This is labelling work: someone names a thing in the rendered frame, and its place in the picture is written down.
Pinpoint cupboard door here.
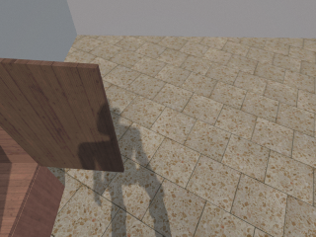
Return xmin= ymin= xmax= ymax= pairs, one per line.
xmin=0 ymin=57 xmax=124 ymax=173

